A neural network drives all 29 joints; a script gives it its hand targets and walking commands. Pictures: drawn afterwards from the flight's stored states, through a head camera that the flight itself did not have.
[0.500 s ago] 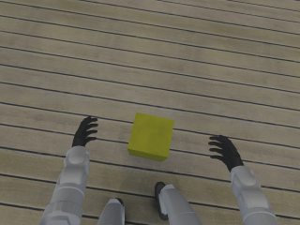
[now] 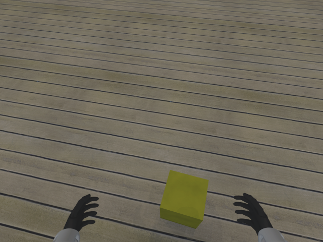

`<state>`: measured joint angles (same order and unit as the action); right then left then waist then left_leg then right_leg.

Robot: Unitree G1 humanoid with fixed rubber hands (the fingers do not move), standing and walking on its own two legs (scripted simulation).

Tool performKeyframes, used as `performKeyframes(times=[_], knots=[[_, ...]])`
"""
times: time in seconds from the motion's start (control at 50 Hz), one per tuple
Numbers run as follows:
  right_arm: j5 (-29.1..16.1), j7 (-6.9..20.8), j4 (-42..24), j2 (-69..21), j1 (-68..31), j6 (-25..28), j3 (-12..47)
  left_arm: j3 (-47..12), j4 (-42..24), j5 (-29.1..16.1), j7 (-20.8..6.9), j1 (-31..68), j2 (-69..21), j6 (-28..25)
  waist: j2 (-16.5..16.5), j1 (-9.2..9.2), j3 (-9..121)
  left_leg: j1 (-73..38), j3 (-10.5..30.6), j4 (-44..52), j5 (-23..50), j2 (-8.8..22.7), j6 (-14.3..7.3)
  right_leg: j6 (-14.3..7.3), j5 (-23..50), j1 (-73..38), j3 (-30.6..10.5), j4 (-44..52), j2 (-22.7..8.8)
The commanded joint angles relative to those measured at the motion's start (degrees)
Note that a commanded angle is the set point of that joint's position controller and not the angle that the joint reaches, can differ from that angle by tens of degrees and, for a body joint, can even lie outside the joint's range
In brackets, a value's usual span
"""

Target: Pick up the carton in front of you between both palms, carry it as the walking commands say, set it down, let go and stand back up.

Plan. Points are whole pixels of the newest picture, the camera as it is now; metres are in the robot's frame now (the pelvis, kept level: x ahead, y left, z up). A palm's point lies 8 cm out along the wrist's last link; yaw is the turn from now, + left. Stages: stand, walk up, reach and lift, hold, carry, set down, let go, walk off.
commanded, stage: let go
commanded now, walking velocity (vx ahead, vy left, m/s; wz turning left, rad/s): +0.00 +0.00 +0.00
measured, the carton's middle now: (183, 200) +0.38 -0.10 -0.65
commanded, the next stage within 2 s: stand in 0.38 s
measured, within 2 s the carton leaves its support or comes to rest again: neither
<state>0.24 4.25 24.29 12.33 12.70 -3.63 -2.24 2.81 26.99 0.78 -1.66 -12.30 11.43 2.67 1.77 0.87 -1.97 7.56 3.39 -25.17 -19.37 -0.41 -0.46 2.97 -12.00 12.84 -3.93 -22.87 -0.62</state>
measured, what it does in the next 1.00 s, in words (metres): stands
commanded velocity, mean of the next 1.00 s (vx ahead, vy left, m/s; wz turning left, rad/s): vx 0.00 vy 0.00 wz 0.00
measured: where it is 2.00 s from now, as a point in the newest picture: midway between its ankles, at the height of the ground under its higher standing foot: outside the picture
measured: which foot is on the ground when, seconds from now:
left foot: down 0.00-1.00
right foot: down 0.00-1.00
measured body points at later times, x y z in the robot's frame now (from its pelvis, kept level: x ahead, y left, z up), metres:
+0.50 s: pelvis -0.03 -0.03 -0.01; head -0.02 -0.05 +0.44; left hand +0.13 +0.22 -0.08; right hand +0.13 -0.29 -0.10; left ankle -0.07 +0.11 -0.74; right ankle +0.00 -0.16 -0.74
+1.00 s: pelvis +0.00 -0.04 -0.01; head +0.01 -0.06 +0.44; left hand +0.12 +0.26 -0.10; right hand +0.14 -0.32 -0.12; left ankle -0.07 +0.11 -0.74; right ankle +0.00 -0.16 -0.74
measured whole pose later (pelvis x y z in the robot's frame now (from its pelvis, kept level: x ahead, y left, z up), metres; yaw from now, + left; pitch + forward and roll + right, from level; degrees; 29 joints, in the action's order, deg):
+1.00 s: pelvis +0.00 -0.04 -0.01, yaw +2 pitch +0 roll +0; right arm 2.3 -1.8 42.4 20.5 12.2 0.1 -1.5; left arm 3.1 45.2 2.0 0.8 -9.7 18.0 0.4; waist 2.7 -0.7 -1.3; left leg 7.8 5.1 -29.2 -21.5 1.2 2.6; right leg -0.1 -17.1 15.0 -1.4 -32.0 0.7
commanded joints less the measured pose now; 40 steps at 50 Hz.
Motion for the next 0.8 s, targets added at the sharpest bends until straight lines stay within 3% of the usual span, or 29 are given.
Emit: performKeyframes(times=[0.0,0.04,0.06,0.1,0.2,0.36,0.38,0.42,0.48,0.62,0.78], knots=[[0.8,-0.4,-3.9,6.4,0.5,-0.3,-2.8,-0.6,-6.7,-1.3,-1.0,1.0,3.8,0.4,0.0,0.31,4.6,2.5,-1.1,4.9,30.3,-0.9,3.4,-1.6,18.2,-11.0,5.6,-1.0,5.9],[1.0,-0.4,-3.8,6.5,0.2,-0.6,-3.1,-0.6,-7.1,-1.3,-1.2,1.3,4.0,1.0,-0.1,0.10,3.8,2.5,-1.1,4.9,30.0,-1.0,3.4,-1.6,17.5,-11.0,5.6,-1.0,5.9],[1.5,-1.8,-6.7,8.3,-1.3,-2.8,-3.3,-1.4,-4.7,-1.8,-0.2,-0.8,4.2,-0.8,0.0,1.13,5.9,-0.6,-1.2,2.8,35.3,-0.5,3.3,-0.9,16.1,-7.9,5.9,-2.6,6.9],[1.2,-2.6,-5.9,8.3,0.0,-3.6,-2.5,-0.8,-4.9,-1.8,0.6,0.1,5.0,-1.3,1.6,0.41,6.3,-0.7,-1.0,1.9,37.3,-0.4,3.6,-1.0,14.3,-6.5,5.6,-2.6,6.8],[0.8,-3.2,-5.5,7.1,-0.1,-4.7,-1.1,-0.6,-4.6,-1.6,0.7,0.9,5.1,-0.9,1.9,-0.46,4.6,3.2,-1.7,2.4,31.4,-1.1,3.3,-1.0,13.6,-7.6,5.1,-3.0,6.3],[1.3,-3.8,-6.6,6.0,-2.0,-6.3,-1.1,1.0,-3.6,-0.3,-0.4,0.6,5.9,0.5,-1.6,-0.84,1.3,6.8,-4.4,4.4,12.7,-2.3,1.6,-0.5,8.3,-11.2,5.1,-1.5,4.9],[2.9,-5.3,1.6,12.3,-3.5,-2.9,-2.8,3.2,4.4,2.5,1.6,-0.7,13.0,-0.2,2.0,-2.80,2.1,8.9,-2.3,0.2,4.2,0.5,2.7,-1.4,4.2,-2.4,1.8,-1.9,-1.3],[3.2,-5.6,3.6,12.6,-0.5,-0.1,-2.8,3.3,4.5,3.4,2.4,2.6,14.9,-1.1,-1.3,-0.62,0.5,7.0,-1.2,0.4,-4.8,0.5,1.5,-2.2,-10.4,2.6,-0.2,0.5,-1.8],[3.1,-5.0,5.5,11.6,-1.0,2.5,-2.3,2.9,5.1,3.2,2.2,3.9,13.9,-2.4,-4.2,-0.87,0.9,7.9,0.6,-0.1,-7.8,1.0,0.9,-3.2,-16.5,5.0,-1.6,0.9,-1.5],[2.9,-4.9,9.4,13.3,-0.1,4.3,-2.3,3.2,8.9,2.2,1.9,3.1,14.9,-3.4,-3.9,-1.18,1.8,7.1,2.0,-1.4,0.4,2.0,0.3,-3.9,-9.5,3.7,-2.8,-0.9,-2.5],[2.3,-5.8,13.0,15.3,1.2,4.7,-1.7,3.1,12.7,1.6,2.5,1.9,16.3,-3.4,-2.1,-1.39,5.1,3.3,2.3,-2.2,16.9,3.5,1.0,-4.4,13.8,-2.2,-1.2,-5.6,-3.0]])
